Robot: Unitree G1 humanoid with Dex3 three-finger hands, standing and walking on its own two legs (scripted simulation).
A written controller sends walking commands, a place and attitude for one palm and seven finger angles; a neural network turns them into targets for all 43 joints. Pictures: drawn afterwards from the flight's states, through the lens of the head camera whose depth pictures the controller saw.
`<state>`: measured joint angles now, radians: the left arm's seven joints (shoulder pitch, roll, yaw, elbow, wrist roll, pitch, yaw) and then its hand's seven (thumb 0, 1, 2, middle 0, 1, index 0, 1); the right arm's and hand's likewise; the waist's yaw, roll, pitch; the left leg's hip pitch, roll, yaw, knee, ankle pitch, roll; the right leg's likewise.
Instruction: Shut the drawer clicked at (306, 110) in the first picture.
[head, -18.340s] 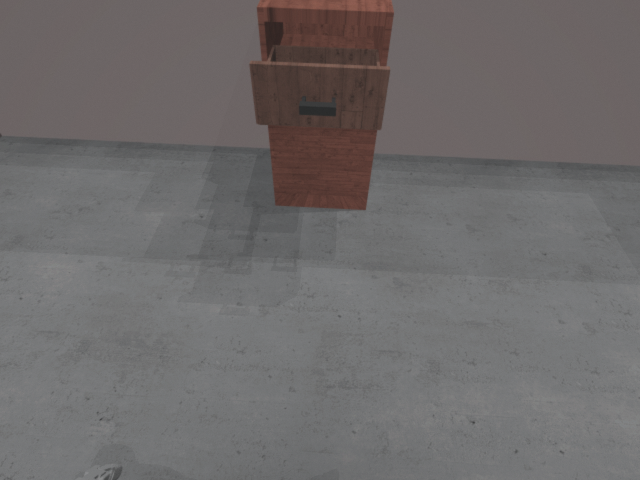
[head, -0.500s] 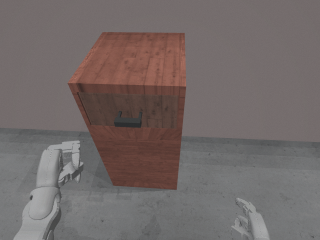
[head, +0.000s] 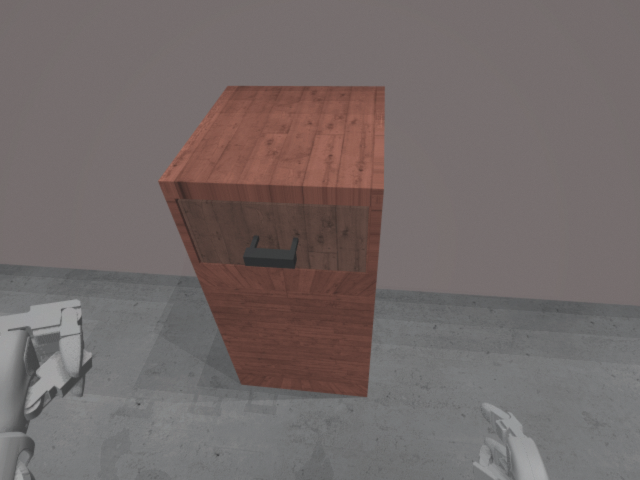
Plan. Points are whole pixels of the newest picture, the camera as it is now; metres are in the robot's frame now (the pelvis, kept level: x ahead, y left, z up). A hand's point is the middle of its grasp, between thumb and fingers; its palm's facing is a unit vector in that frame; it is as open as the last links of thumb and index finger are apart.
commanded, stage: draw the hand back to the body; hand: left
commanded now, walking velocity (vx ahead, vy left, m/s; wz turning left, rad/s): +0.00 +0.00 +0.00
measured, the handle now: (272, 249) +0.55 +0.18 -0.07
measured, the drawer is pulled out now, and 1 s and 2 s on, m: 0.00 0.00 0.00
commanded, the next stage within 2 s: step back with the hand held close in 0.04 s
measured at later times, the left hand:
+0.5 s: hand (93, 362) +0.18 +0.24 +0.15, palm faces +0.25 -0.83 -0.50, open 3.2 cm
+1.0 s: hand out of the picture +0.09 +0.27 +0.16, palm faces +0.35 -0.78 -0.52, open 3.2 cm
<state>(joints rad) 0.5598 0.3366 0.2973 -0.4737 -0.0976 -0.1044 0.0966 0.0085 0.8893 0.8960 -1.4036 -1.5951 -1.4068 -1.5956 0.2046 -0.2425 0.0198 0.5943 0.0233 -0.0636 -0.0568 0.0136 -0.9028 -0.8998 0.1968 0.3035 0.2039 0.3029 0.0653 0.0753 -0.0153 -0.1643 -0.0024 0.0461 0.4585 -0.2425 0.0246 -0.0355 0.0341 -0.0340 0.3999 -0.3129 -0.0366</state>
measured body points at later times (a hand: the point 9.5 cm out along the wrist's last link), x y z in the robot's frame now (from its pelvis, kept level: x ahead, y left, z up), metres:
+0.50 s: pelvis -0.02 +0.01 +0.00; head +0.00 +0.00 +0.45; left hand +0.16 +0.28 +0.18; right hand +0.14 -0.24 -0.09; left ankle +0.01 +0.10 -0.74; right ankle -0.06 -0.09 -0.74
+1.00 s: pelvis -0.10 +0.03 -0.01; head -0.07 +0.04 +0.44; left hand +0.07 +0.31 +0.19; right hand +0.08 -0.21 -0.09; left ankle +0.01 +0.10 -0.74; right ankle -0.07 -0.09 -0.74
